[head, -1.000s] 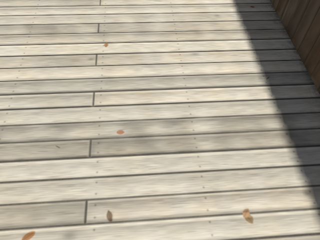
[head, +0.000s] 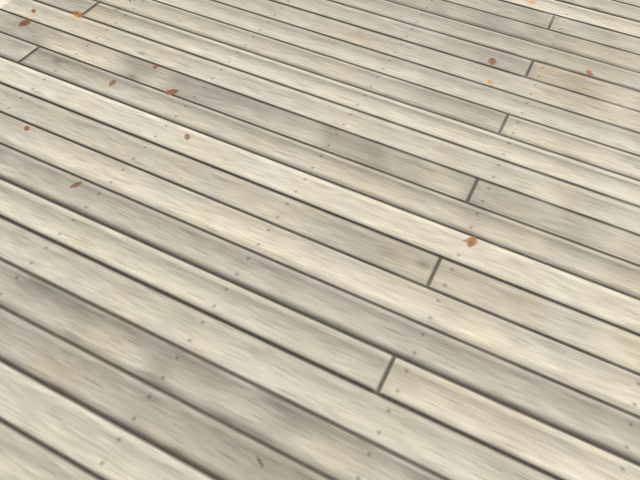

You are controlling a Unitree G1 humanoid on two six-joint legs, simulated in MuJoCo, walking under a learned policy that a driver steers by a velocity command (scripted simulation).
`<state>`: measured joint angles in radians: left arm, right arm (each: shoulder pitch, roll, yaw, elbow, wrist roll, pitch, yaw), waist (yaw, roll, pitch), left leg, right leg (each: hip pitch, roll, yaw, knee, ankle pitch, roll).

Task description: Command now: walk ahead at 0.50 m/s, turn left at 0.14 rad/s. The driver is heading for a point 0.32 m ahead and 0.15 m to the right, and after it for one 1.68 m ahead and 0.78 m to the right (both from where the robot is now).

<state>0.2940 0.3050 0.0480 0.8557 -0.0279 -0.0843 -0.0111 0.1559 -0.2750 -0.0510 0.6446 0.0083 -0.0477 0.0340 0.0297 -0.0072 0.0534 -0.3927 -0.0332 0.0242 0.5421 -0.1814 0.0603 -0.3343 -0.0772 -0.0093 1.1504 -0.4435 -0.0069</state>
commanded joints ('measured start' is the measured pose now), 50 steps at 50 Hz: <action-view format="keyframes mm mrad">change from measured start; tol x32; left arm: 1 -34 117 28 -88 11 -19 1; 50 -73 125 74 -261 8 144 33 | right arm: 1 84 -110 -36 -24 -12 -21 -3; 50 -32 -127 -39 -32 -19 29 -78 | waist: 1 -34 90 -122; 16 -88 63 11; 23 52 -99 -550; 50 -10 130 -106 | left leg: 1 317 256 -322 -287 211 193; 12 287 238 19 -436 231 122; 19 451 242 105 6 871 24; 20 369 188 130 220 777 -22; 22 -217 -90 -32 902 -528 -139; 23 -240 -15 -173 943 -471 -116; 42 47 2 -119 -33 -52 -115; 46 257 460 -555 -222 374 215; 50 244 291 -241 -175 374 118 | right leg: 1 -304 -82 66 19 127 -4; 17 -273 49 -32 -567 455 -33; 20 92 132 -48 -674 537 -101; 22 691 -325 711 -649 1118 -437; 29 31 -89 331 -828 699 -280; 41 70 -32 477 -743 363 -192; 45 -268 249 161 -324 -162 -19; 50 -319 127 111 81 0 93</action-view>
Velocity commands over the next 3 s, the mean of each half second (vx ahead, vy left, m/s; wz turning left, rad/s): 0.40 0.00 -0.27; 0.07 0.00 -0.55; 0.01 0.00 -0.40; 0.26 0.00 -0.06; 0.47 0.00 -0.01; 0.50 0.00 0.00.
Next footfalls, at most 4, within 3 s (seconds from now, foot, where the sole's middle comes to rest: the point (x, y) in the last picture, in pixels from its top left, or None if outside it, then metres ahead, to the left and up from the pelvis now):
0.40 right None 0.40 -0.16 -0.77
0.88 left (312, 456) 0.49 0.05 -0.77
1.28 right None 0.32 -0.17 -0.77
1.64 left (325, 470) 0.46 0.02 -0.77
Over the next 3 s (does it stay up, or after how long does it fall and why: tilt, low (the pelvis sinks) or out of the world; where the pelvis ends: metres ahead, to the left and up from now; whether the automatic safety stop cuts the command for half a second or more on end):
stays up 0.80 -0.53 0.00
